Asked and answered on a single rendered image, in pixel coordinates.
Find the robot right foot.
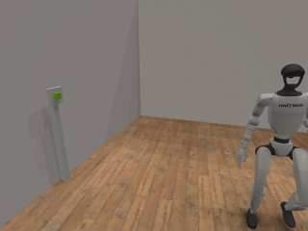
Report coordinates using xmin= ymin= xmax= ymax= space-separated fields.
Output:
xmin=246 ymin=208 xmax=257 ymax=229

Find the robot right hand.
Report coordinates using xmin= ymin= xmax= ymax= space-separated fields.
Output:
xmin=237 ymin=147 xmax=249 ymax=169

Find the robot foot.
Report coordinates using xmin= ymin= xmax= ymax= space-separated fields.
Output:
xmin=246 ymin=208 xmax=257 ymax=229
xmin=280 ymin=201 xmax=295 ymax=228

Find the robot left foot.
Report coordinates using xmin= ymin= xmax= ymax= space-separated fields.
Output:
xmin=280 ymin=201 xmax=295 ymax=228

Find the right robot upper arm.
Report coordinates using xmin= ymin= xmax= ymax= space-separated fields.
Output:
xmin=249 ymin=93 xmax=273 ymax=126

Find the robot right forearm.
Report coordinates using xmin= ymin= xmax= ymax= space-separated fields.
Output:
xmin=240 ymin=116 xmax=255 ymax=149

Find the button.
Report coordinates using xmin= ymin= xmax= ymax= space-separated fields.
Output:
xmin=53 ymin=92 xmax=62 ymax=100

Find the panel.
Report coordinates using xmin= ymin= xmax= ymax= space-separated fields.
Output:
xmin=46 ymin=87 xmax=70 ymax=182

